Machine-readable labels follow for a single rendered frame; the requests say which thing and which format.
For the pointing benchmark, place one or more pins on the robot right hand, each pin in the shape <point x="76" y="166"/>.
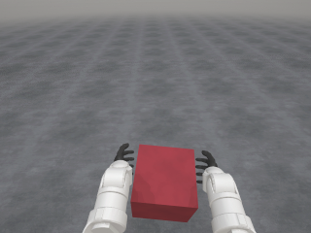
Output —
<point x="210" y="160"/>

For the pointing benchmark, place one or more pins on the carton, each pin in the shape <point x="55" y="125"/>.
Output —
<point x="164" y="185"/>

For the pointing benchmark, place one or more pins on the robot left hand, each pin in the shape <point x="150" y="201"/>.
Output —
<point x="122" y="152"/>

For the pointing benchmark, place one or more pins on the robot left forearm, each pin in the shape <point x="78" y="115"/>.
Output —
<point x="109" y="213"/>

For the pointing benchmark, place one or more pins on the robot right forearm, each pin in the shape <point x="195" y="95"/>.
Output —
<point x="228" y="215"/>

